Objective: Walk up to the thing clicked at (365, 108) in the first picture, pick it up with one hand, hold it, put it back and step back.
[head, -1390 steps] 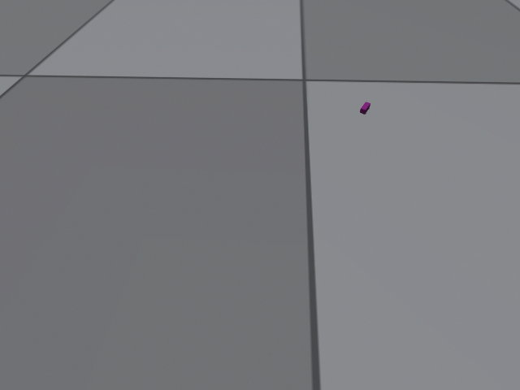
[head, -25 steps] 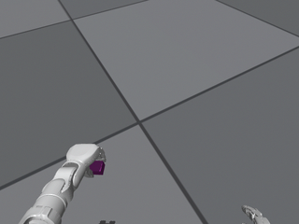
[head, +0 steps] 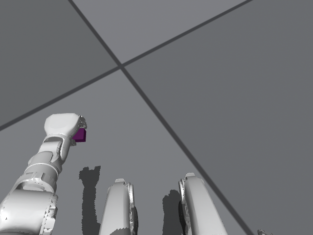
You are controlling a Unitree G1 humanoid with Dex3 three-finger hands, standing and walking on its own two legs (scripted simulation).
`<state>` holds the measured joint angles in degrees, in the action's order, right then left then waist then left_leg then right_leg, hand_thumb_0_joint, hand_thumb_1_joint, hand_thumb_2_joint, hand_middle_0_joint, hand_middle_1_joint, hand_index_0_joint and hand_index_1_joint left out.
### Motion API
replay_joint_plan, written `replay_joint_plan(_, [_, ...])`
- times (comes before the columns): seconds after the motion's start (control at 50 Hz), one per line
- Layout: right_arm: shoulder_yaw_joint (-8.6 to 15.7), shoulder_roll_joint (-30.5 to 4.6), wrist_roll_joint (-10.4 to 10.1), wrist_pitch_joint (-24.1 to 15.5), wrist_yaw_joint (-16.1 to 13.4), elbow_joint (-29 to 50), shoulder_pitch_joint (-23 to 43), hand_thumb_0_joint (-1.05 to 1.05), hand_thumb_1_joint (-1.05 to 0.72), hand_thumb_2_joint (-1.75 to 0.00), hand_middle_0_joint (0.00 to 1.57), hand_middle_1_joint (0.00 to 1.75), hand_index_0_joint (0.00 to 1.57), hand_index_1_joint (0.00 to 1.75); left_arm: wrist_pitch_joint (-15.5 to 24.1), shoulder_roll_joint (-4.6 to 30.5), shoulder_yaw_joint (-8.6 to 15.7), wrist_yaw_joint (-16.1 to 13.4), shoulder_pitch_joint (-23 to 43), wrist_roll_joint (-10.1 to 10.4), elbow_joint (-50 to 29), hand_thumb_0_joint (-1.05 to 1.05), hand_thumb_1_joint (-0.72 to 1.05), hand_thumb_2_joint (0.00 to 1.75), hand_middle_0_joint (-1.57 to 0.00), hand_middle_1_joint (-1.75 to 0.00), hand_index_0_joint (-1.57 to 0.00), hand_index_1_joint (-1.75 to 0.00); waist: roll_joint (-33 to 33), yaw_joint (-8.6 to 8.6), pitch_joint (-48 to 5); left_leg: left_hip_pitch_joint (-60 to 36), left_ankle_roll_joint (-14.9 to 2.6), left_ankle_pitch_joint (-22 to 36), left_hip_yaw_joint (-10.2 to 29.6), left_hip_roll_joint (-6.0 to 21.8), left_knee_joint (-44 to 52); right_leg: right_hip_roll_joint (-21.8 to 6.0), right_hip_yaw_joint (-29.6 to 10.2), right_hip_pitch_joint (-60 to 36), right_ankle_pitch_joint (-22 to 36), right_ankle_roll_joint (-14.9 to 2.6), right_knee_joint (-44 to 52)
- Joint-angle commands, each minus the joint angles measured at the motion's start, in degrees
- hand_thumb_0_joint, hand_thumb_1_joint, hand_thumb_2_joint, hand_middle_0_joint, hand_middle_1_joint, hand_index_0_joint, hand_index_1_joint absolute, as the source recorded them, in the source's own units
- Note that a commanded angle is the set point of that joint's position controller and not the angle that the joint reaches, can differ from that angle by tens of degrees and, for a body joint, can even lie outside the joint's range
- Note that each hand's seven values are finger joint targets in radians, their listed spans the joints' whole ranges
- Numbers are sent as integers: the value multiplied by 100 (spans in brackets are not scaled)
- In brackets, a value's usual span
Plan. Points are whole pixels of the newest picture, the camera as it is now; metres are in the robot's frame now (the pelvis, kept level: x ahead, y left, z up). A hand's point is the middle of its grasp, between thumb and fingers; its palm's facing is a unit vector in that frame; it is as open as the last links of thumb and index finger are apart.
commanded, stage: crouch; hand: left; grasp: from above
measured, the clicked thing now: (68, 135) +0.42 +0.27 -0.15
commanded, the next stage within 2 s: lower in 1.08 s
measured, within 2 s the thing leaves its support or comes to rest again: neither
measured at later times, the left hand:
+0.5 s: hand (82, 147) +0.42 +0.27 -0.30, palm faces -0.44 -0.01 -0.90, open 6.5 cm
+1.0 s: hand (86, 150) +0.43 +0.28 -0.37, palm faces -0.46 -0.01 -0.89, open 6.4 cm
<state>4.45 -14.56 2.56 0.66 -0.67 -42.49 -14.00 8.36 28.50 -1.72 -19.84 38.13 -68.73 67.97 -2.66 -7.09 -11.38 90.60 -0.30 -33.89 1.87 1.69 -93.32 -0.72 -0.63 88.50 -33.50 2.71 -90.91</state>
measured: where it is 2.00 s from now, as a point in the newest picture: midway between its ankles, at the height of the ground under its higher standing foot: outside the picture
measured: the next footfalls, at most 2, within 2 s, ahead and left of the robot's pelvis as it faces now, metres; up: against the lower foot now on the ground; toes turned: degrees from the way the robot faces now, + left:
none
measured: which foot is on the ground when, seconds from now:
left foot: down 0.00-1.00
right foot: down 0.00-1.00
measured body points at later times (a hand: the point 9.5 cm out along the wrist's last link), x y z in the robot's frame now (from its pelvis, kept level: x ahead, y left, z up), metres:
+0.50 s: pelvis -0.01 -0.01 -0.14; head +0.21 +0.04 +0.24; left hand +0.44 +0.27 -0.25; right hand +0.06 -0.29 -0.26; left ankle +0.07 +0.12 -0.53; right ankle +0.07 -0.15 -0.53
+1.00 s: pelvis -0.02 -0.01 -0.21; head +0.21 +0.04 +0.17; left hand +0.45 +0.28 -0.32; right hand +0.01 -0.29 -0.32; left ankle +0.07 +0.12 -0.53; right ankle +0.07 -0.15 -0.53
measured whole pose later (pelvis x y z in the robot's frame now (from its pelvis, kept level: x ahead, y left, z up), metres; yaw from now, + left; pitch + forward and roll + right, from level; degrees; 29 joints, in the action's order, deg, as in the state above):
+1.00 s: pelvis -0.02 -0.01 -0.21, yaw -4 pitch +34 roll -7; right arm -0.5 -15.1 8.1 -2.6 7.7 -44.6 -8.6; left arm 17.2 43.3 7.2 -22.1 51.7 -75.5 81.6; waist 0.5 -11.3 -4.1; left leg 129.6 0.8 -38.7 7.8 0.5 -134.0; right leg 0.9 2.1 125.3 -38.5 3.1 -129.5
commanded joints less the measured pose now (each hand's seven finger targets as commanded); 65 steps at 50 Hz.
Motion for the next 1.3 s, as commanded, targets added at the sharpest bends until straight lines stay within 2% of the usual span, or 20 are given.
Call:
replay_joint_plan(0.0, [337, -1121, 79, -253, 26, 440, -509, 0, -90, -90, 20, 30, 20, 30, 61, 1634, 455, -117, 1835, 10, -687, 0, 84, 23, -119, -20, -122, -17, -387, -51, -3201, -1843, -50, 671, 173, -177, 660, 160, 417, -545, 609, -475, 487])
replay_joint_plan(0.06, [292, -1133, 122, -321, 130, 364, -561, 0, -90, -90, 20, 30, 20, 30, 188, 1628, 492, -89, 1940, -13, -535, 0, 88, 24, -121, -21, -124, -18, -368, -163, -3053, -1433, -45, 420, 297, -177, 353, 135, 478, 18, 402, -471, 126])
replay_joint_plan(0.08, [274, -1119, 129, -342, 161, 372, -568, 0, -90, -90, 20, 30, 20, 30, 255, 1848, 580, -115, 2157, -45, -707, 0, 89, 23, -121, -22, -125, -18, -538, -135, -3199, -1331, -45, 305, 255, -195, 254, 141, 471, 56, 346, -485, 25])
replay_joint_plan(0.18, [217, -1218, 217, -417, 310, 259, -634, 0, -90, -90, 20, 30, 20, 30, 404, 2049, 737, -235, 2225, -186, -543, 0, 90, 19, -123, -19, -126, -15, -913, -173, -3533, -1331, -9, 730, 287, -172, -333, 107, 529, 647, 576, -478, -564])
replay_joint_plan(0.2, [232, -1214, 244, -413, 338, 233, -656, 0, -90, -90, 20, 30, 20, 30, 470, 2166, 793, -265, 2581, -205, -960, 0, 89, 19, -122, -18, -125, -14, -1074, -179, -3753, -1315, -20, 794, 238, -174, -459, 136, 542, 674, 642, -487, -663])
replay_joint_plan(0.32, [186, -1216, 313, -434, 480, 182, -652, 0, -91, -90, 20, 30, 20, 30, 470, 2324, 863, -375, 2619, -311, -519, 0, 85, 22, -120, -18, -123, -15, -1134, -239, -3626, -796, -56, 696, 77, -172, -1025, 154, 565, 879, 686, -468, -1009])
replay_joint_plan(0.44, [184, -1250, 382, -388, 605, 108, -684, 0, -91, -90, 20, 30, 20, 30, 519, 2546, 1008, -326, 2620, -349, -525, 0, 87, 19, -121, -16, -124, -13, -1098, -212, -3730, -444, -81, 1094, 31, -167, -1535, 215, 636, 897, 1031, -449, -1461])
replay_joint_plan(0.52, [159, -1304, 421, -364, 660, 101, -609, 0, -90, -90, 20, 30, 20, 30, 537, 2544, 1028, -280, 2564, -366, -133, 0, 87, 19, -121, -17, -124, -14, -1106, -250, -3331, -116, -61, 735, 100, -154, -1674, 213, 688, 1340, 708, -464, -1709])
replay_joint_plan(0.54, [147, -1256, 409, -366, 666, 128, -515, 0, -91, -90, 20, 30, 20, 30, 543, 2538, 951, -280, 2663, -353, -79, 0, 87, 17, -121, -16, -124, -13, -1152, -229, -3310, 5, -87, 626, 36, -163, -1760, 234, 650, 1341, 661, -470, -1702])
replay_joint_plan(0.56, [175, -1319, 424, -352, 671, 102, -564, 0, -90, -90, 20, 30, 20, 30, 603, 2751, 1058, -283, 2885, -393, -366, 0, 87, 18, -121, -15, -124, -13, -1035, -286, -3479, 119, -115, 655, 2, -171, -1875, 261, 671, 1237, 745, -447, -1708])
replay_joint_plan(0.6, [108, -1290, 442, -343, 712, 111, -603, 0, -91, -90, 20, 30, 20, 30, 612, 2610, 1014, -267, 2611, -412, -7, 0, 89, 15, -121, -17, -125, -13, -972, -308, -3287, 223, -98, 678, 20, -184, -1942, 239, 698, 1280, 735, -437, -1840])
replay_joint_plan(0.62, [129, -1343, 447, -344, 720, 86, -558, 0, -90, -90, 20, 30, 20, 30, 664, 2780, 1080, -277, 2849, -392, -207, 0, 89, 17, -121, -17, -125, -13, -1072, -285, -3316, 314, -100, 571, 19, -176, -1977, 255, 709, 1386, 650, -446, -1905])
replay_joint_plan(0.66, [114, -1359, 444, -340, 737, 82, -575, 0, -91, -90, 20, 30, 20, 30, 667, 2694, 1028, -253, 2675, -430, 137, 0, 89, 15, -120, -18, -124, -14, -960, -319, -3253, 299, -98, 571, 59, -168, -2056, 252, 740, 1515, 639, -444, -1980])
replay_joint_plan(0.76, [66, -1395, 489, -335, 758, 31, -506, 0, -90, -90, 20, 30, 20, 30, 814, 2935, 1097, -343, 3143, -503, 72, 0, 89, 14, -121, -16, -124, -12, -1243, -351, -3219, 538, -88, 261, 60, -184, -2237, 272, 778, 1862, 375, -471, -2235])
replay_joint_plan(0.92, [-62, -1437, 554, -346, 768, -66, -457, 0, -91, -90, 20, 30, 20, 30, 859, 3077, 1104, -461, 3094, -609, 603, 0, 90, 13, -123, -12, -126, -9, -1176, -373, -3024, 871, -115, 74, 12, -206, -2535, 296, 819, 2107, 217, -465, -2452])
replay_joint_plan(0.98, [-84, -1469, 562, -344, 764, -112, -456, 0, -91, -90, 20, 30, 20, 30, 886, 3242, 1201, -492, 3227, -595, 419, 0, 87, 13, -121, -12, -124, -9, -1322, -321, -3217, 808, -94, 211, 52, -209, -2598, 289, 848, 2138, 339, -467, -2622])
replay_joint_plan(1.08, [-127, -1466, 585, -349, 790, -114, -494, 0, -91, -90, 20, 30, 20, 30, 886, 3184, 1139, -508, 3173, -608, 649, 0, 88, 12, -123, -10, -126, -8, -1229, -472, -2945, 961, -112, 274, 71, -195, -2789, 296, 889, 2258, 437, -443, -2717])
replay_joint_plan(1.16, [-148, -1474, 607, -327, 796, -113, -469, 0, -91, -90, 20, 30, 20, 30, 916, 3304, 1243, -521, 3052, -606, 546, 0, 90, 16, -126, -11, -127, -10, -1289, -401, -3143, 966, -106, 452, 28, -206, -2897, 311, 891, 2109, 589, -431, -2795])
replay_joint_plan(1.24, [-229, -1476, 625, -325, 824, -114, -409, 0, -91, -90, 20, 30, 20, 30, 945, 3179, 1083, -507, 3033, -618, 904, 0, 88, 15, -127, -8, -128, -7, -1110, -540, -2738, 1273, -126, 340, 70, -200, -3046, 338, 926, 2321, 519, -437, -2868])
replay_joint_plan(1.28, [-276, -1497, 649, -315, 827, -129, -410, 0, -91, -90, 20, 30, 20, 30, 1012, 3274, 1163, -552, 3002, -629, 972, 0, 87, 12, -126, -5, -127, -4, -1102, -509, -2783, 1316, -119, 378, 85, -214, -3101, 344, 951, 2248, 526, -423, -2919])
